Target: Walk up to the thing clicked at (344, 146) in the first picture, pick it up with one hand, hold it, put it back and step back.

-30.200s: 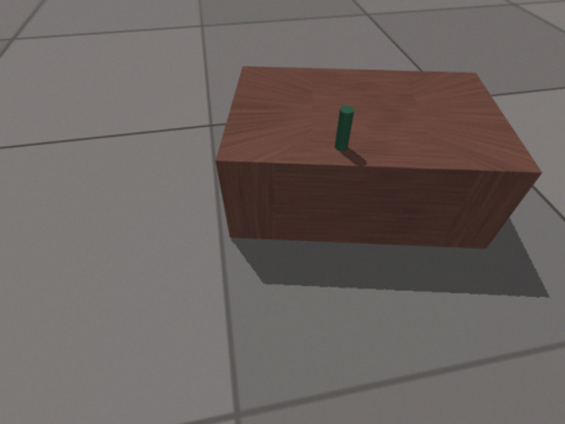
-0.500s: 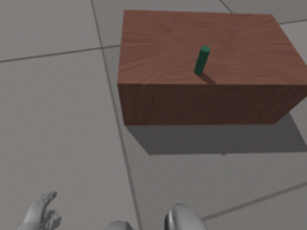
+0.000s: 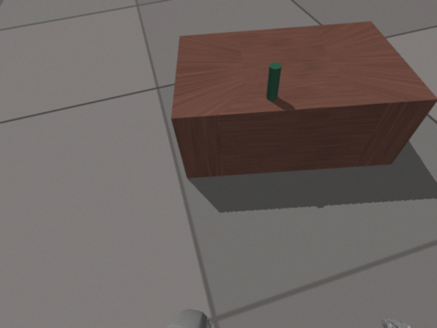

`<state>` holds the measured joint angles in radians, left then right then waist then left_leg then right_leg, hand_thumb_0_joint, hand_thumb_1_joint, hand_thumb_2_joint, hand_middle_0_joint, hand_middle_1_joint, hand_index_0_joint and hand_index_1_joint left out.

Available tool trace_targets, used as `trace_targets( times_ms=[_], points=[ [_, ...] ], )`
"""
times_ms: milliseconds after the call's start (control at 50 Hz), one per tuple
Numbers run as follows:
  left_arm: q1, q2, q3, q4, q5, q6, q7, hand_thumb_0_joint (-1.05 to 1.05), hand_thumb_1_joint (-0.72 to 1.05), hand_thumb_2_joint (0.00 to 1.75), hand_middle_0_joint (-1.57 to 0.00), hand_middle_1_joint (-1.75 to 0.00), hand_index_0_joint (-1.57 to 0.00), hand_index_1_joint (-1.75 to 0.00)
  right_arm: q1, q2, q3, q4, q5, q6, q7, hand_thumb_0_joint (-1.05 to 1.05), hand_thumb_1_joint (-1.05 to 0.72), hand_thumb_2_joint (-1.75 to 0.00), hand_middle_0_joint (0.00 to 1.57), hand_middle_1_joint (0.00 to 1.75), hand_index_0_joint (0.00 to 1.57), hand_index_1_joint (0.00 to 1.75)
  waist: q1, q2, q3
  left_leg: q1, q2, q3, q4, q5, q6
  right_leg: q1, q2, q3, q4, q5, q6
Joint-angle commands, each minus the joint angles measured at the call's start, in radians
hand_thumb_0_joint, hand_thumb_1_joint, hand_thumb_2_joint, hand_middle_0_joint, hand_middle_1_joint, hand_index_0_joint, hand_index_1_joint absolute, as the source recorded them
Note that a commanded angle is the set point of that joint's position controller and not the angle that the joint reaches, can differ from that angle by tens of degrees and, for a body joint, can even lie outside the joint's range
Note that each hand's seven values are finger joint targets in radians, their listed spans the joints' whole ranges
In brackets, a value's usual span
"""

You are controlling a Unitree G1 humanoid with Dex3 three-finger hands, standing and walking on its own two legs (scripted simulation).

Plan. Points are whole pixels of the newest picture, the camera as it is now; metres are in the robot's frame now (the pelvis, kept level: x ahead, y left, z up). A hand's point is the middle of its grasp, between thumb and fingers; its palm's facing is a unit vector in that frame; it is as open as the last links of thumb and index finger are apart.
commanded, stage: step back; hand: right
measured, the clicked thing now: (273, 82) +1.07 -0.17 -0.23
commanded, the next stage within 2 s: stand in 1.02 s
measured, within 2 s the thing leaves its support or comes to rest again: neither
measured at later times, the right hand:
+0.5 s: hand out of the picture +0.06 -0.26 -0.15, palm faces -0.09 +0.93 -0.36, open 7.4 cm
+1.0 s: hand out of the picture +0.15 -0.19 -0.14, palm faces -0.08 +0.94 -0.34, open 7.4 cm
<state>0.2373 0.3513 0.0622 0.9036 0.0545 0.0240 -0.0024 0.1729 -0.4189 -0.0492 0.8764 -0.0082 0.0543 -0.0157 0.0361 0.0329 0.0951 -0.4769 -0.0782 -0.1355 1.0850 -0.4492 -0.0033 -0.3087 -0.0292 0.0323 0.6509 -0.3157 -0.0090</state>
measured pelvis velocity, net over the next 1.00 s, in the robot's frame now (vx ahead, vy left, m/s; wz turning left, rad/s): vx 0.02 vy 0.04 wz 0.06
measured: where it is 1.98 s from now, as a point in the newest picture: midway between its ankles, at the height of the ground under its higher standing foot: outside the picture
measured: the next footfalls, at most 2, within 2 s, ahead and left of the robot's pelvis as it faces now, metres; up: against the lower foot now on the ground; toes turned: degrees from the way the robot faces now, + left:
left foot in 0.12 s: +0.00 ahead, +0.14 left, +0.00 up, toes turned +2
left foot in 0.66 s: +0.07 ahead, +0.17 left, +0.00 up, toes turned +5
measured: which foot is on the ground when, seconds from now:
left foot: up 0.00-0.10, down 0.12-0.42, up 0.44-0.64, down 0.66-1.00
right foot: down 0.00-1.00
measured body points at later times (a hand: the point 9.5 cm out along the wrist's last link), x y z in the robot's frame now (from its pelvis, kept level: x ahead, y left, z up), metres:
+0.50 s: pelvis -0.02 +0.00 +0.00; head -0.02 -0.01 +0.45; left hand +0.01 +0.31 -0.12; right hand +0.07 -0.31 -0.12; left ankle -0.04 +0.13 -0.70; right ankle +0.01 -0.11 -0.73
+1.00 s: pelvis +0.02 +0.04 +0.01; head +0.04 +0.05 +0.45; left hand +0.09 +0.36 -0.12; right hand +0.15 -0.24 -0.12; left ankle +0.03 +0.16 -0.73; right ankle +0.01 -0.11 -0.73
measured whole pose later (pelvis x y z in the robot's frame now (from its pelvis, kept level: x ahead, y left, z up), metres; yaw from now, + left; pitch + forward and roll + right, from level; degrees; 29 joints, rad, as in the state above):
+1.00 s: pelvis +0.02 +0.04 +0.01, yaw +3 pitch -2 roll -1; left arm 0.11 0.38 0.03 1.04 0.01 -0.01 0.00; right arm 0.06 -0.32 -0.02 1.05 -0.01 -0.01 0.00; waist 0.01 -0.01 0.07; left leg -0.27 0.03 0.02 0.57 -0.27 0.00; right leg -0.19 -0.04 0.01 0.53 -0.31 0.04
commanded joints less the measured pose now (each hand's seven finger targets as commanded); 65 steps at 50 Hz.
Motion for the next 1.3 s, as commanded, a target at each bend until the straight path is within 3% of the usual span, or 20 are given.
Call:
trace_targets(
  times_ms=[0,60,100,120,140,160,180,220,280,340,360,400,440,520,640,700,720,800,880,1280],
  points=[
    [-0.042,0.285,0.086,-0.093,0.005,-0.043,0.023,0.0,0.9,0.9,-0.2,-0.3,-0.2,-0.3,-0.036,-0.155,-0.041,-0.052,-0.019,-0.041,0.002,0.0,-0.9,-0.9,0.2,0.3,0.2,0.3,0.039,-0.216,-0.072,-0.072,0.053,0.051,-0.223,-0.039,-0.021,0.176,-0.172,0.233,-0.269,-0.256,-0.16],
    [-0.074,0.313,0.089,-0.089,-0.003,-0.035,0.014,0.0,0.9,0.9,-0.2,-0.3,-0.2,-0.3,0.002,-0.154,-0.048,-0.025,-0.028,-0.057,0.015,0.0,-0.9,-0.9,0.2,0.3,0.2,0.3,0.016,-0.279,-0.082,0.124,0.094,0.104,-0.479,-0.103,-0.004,0.064,-0.239,0.267,-0.294,-0.347,-0.181],
    [-0.073,0.275,0.066,-0.086,-0.01,-0.023,0.009,0.0,0.9,0.9,-0.2,-0.3,-0.2,-0.3,0.081,-0.147,-0.06,0.034,-0.029,-0.071,0.015,0.0,-0.9,-0.9,0.2,0.3,0.2,0.3,-0.022,-0.186,-0.099,0.341,0.041,0.137,-0.739,0.08,0.023,-0.022,-0.163,0.152,-0.173,-0.264,-0.122],
    [-0.044,0.222,0.049,-0.086,-0.013,-0.024,0.009,0.0,0.9,0.9,-0.2,-0.3,-0.2,-0.3,0.106,-0.169,-0.073,0.047,-0.04,-0.077,0.013,0.0,-0.9,-0.9,0.2,0.3,0.2,0.3,-0.027,-0.065,-0.129,0.454,0.099,0.007,-0.759,0.052,0.044,-0.119,-0.118,0.097,-0.035,-0.218,-0.085],
    [-0.056,0.153,0.029,-0.097,-0.03,-0.028,0.005,0.0,0.9,0.9,-0.2,-0.3,-0.2,-0.3,0.102,-0.233,-0.084,0.037,-0.051,-0.083,0.009,0.0,-0.9,-0.9,0.2,0.3,0.2,0.3,-0.036,0.145,-0.124,0.491,0.309,-0.35,-0.845,-0.182,0.125,-0.308,-0.004,-0.005,0.135,-0.213,-0.015],
    [-0.14,0.244,0.055,-0.078,-0.027,-0.03,0.01,0.0,0.9,0.9,-0.2,-0.3,-0.2,-0.3,0.043,-0.318,-0.088,0.021,-0.042,-0.082,0.012,0.0,-0.9,-0.9,0.2,0.3,0.2,0.3,-0.064,0.122,-0.037,0.22,0.418,-0.487,-0.897,-0.447,0.239,-0.251,-0.011,-0.001,0.214,-0.257,-0.006],
    [-0.137,0.288,0.065,-0.066,-0.026,-0.036,0.004,0.0,0.9,0.9,-0.2,-0.3,-0.2,-0.3,-0.033,-0.309,-0.089,0.005,-0.033,-0.083,0.014,0.0,-0.9,-0.9,0.2,0.3,0.2,0.3,-0.033,0.109,0.031,0.058,0.437,-0.455,-0.92,-0.47,0.259,-0.131,-0.028,0.02,0.266,-0.243,-0.011],
    [-0.075,0.236,0.054,-0.038,-0.037,-0.044,-0.01,0.0,0.9,0.9,-0.2,-0.3,-0.2,-0.3,-0.078,-0.202,-0.055,0.0,-0.044,-0.09,0.016,0.0,-0.9,-0.9,0.2,0.3,0.2,0.3,-0.001,0.079,0.044,0.143,0.301,-0.203,-0.842,-0.228,0.181,-0.118,-0.023,0.004,0.134,-0.151,-0.013],
    [-0.078,0.213,0.052,-0.02,-0.032,-0.054,-0.016,0.0,0.9,0.9,-0.2,-0.3,-0.2,-0.3,-0.002,-0.207,-0.066,0.029,-0.037,-0.094,0.023,0.0,-0.9,-0.9,0.2,0.3,0.2,0.3,-0.045,0.128,0.006,0.22,0.267,-0.156,-0.81,-0.109,0.15,-0.073,0.018,-0.066,0.025,-0.097,-0.005],
    [0.0,0.197,0.05,0.029,-0.024,-0.074,0.003,0.0,0.9,0.9,-0.2,-0.3,-0.2,-0.3,-0.038,-0.165,-0.048,0.019,-0.021,-0.065,0.029,0.0,-0.9,-0.9,0.2,0.3,0.2,0.3,0.008,0.098,-0.051,0.116,0.219,-0.031,-0.65,-0.075,0.106,0.187,0.055,-0.084,-0.232,0.014,-0.019],
    [0.03,0.221,0.059,0.044,-0.017,-0.079,0.01,0.0,0.9,0.9,-0.2,-0.3,-0.2,-0.3,-0.027,-0.13,-0.039,0.012,-0.017,-0.061,0.026,0.0,-0.9,-0.9,0.2,0.3,0.2,0.3,0.017,0.034,-0.076,0.039,0.179,0.01,-0.55,-0.074,0.08,0.29,0.023,-0.002,-0.251,0.009,-0.031],
    [0.047,0.351,0.091,0.04,-0.004,-0.087,0.02,0.0,0.9,0.9,-0.2,-0.3,-0.2,-0.3,-0.039,-0.096,-0.03,-0.006,-0.02,-0.06,0.015,0.0,-0.9,-0.9,0.2,0.3,0.2,0.3,0.044,-0.175,-0.048,-0.158,0.042,0.065,-0.201,-0.133,0.027,0.253,-0.319,0.507,-0.459,-0.394,-0.166],
    [-0.07,0.35,0.092,-0.006,-0.01,-0.09,0.016,0.0,0.9,0.9,-0.2,-0.3,-0.2,-0.3,0.026,-0.176,-0.057,0.03,-0.024,-0.068,0.012,0.0,-0.9,-0.9,0.2,0.3,0.2,0.3,-0.004,-0.105,0.047,-0.071,0.121,-0.002,-0.147,-0.097,0.021,0.066,-0.385,0.522,-0.45,-0.425,-0.254],
    [-0.062,0.279,0.064,0.008,-0.017,-0.103,0.015,0.0,0.9,0.9,-0.2,-0.3,-0.2,-0.3,0.033,-0.125,-0.046,0.05,-0.02,-0.08,0.023,0.0,-0.9,-0.9,0.2,0.3,0.2,0.3,-0.007,-0.135,-0.038,0.024,0.125,0.038,-0.273,-0.007,0.011,0.113,-0.258,0.238,-0.349,0.029,-0.175],
    [-0.137,0.232,0.028,-0.014,-0.038,-0.067,0.01,0.0,0.9,0.9,-0.2,-0.3,-0.2,-0.3,0.061,-0.114,-0.051,0.096,-0.023,-0.088,0.011,0.0,-0.9,-0.9,0.2,0.3,0.2,0.3,-0.058,-0.147,-0.111,0.33,0.078,0.158,-0.627,0.313,0.01,-0.006,-0.132,0.017,-0.106,0.292,-0.085],
    [-0.085,0.189,0.012,0.006,-0.058,-0.038,0.013,0.0,0.9,0.9,-0.2,-0.3,-0.2,-0.3,-0.033,-0.243,-0.059,0.069,-0.026,-0.097,-0.003,0.0,-0.9,-0.9,0.2,0.3,0.2,0.3,-0.014,0.085,-0.157,0.237,0.372,-0.205,-0.736,0.226,0.172,-0.002,0.016,-0.052,0.042,-0.117,-0.011],
    [-0.066,0.22,0.02,0.034,-0.052,-0.034,0.013,0.0,0.9,0.9,-0.2,-0.3,-0.2,-0.3,-0.079,-0.258,-0.063,0.062,-0.02,-0.093,0.002,0.0,-0.9,-0.9,0.2,0.3,0.2,0.3,-0.011,0.091,-0.127,0.147,0.388,-0.205,-0.743,0.157,0.213,0.091,-0.003,-0.039,0.05,-0.171,-0.012],
    [-0.049,0.229,0.021,0.066,-0.045,-0.056,0.016,0.0,0.9,0.9,-0.2,-0.3,-0.2,-0.3,-0.12,-0.166,-0.031,0.072,-0.013,-0.093,-0.001,0.0,-0.9,-0.9,0.2,0.3,0.2,0.3,0.008,0.066,-0.158,0.209,0.241,0.016,-0.591,0.502,0.072,0.167,-0.054,0.013,-0.139,0.23,-0.028],
    [-0.122,0.234,0.013,0.07,-0.047,-0.056,0.017,0.0,0.9,0.9,-0.2,-0.3,-0.2,-0.3,-0.116,-0.148,-0.024,0.107,-0.006,-0.09,-0.002,0.0,-0.9,-0.9,0.2,0.3,0.2,0.3,-0.024,0.022,-0.179,0.264,0.216,0.043,-0.61,0.497,0.049,0.172,-0.076,0.035,-0.148,0.313,-0.032],
    [-0.201,0.219,-0.019,0.16,-0.046,-0.065,0.009,0.0,0.9,0.9,-0.2,-0.3,-0.2,-0.3,-0.179,-0.135,-0.007,0.176,0.001,-0.09,0.019,0.0,-0.9,-0.9,0.2,0.3,0.2,0.3,-0.037,-0.031,-0.124,0.384,0.211,0.064,-0.772,0.408,0.02,0.198,-0.103,0.042,-0.364,0.224,0.005]
  ],
)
